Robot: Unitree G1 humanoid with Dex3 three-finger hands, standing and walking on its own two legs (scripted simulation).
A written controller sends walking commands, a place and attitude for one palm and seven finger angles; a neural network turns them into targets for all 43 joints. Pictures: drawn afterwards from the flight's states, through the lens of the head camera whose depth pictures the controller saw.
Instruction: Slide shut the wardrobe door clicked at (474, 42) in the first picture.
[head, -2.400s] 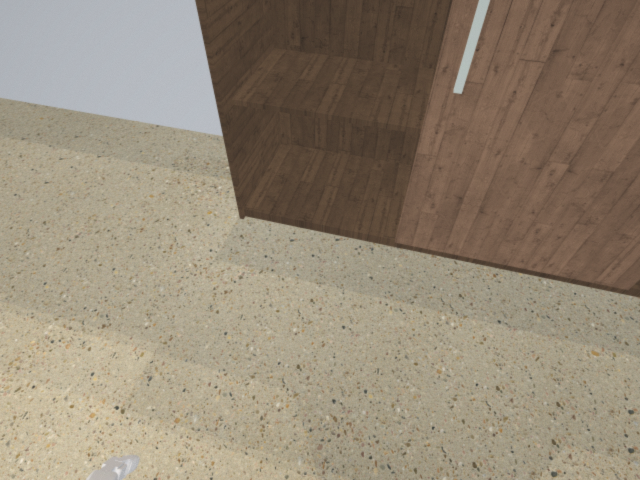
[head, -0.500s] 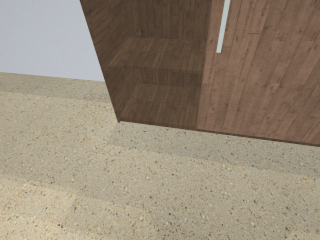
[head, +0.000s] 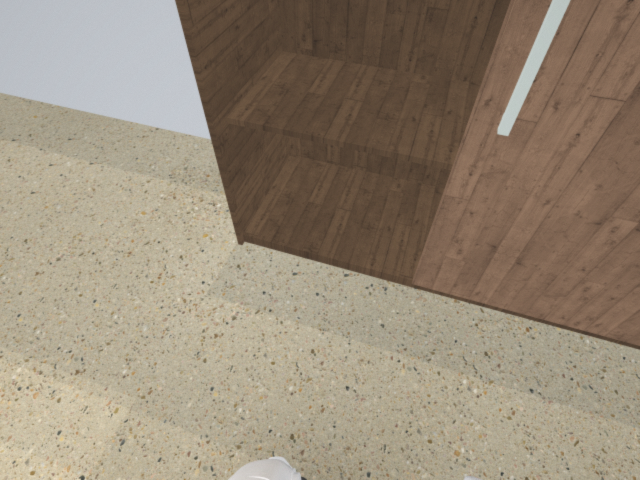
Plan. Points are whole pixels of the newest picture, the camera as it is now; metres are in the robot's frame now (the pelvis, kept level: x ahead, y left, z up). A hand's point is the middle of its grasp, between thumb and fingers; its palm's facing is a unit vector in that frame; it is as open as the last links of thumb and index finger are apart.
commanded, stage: turn to face it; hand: right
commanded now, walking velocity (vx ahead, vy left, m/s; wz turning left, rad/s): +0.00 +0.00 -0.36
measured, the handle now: (531, 63) +0.79 -0.32 +0.13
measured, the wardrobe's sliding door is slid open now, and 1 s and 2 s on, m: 0.67 0.67 0.67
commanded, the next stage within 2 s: take the last steps up to it in 0.50 s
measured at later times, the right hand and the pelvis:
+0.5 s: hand out of the picture +0.11 -0.21 -0.16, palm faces +0.20 +0.97 -0.16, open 7.4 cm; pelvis +0.13 -0.04 +0.02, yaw -7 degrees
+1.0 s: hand out of the picture +0.09 -0.17 -0.13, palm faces +0.31 +0.93 -0.18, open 7.4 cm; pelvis +0.18 -0.03 +0.03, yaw -14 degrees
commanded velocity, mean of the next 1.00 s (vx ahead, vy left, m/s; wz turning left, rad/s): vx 0.12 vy -0.01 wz -0.20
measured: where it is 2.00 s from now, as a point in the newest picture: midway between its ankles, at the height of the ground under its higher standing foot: (373, 439)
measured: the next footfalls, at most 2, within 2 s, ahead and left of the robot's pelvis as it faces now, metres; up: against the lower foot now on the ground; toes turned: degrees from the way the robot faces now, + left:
right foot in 0.36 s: +0.20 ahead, -0.15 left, +0.00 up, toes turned -13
left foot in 0.74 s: +0.19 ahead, +0.10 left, +0.00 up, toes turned -6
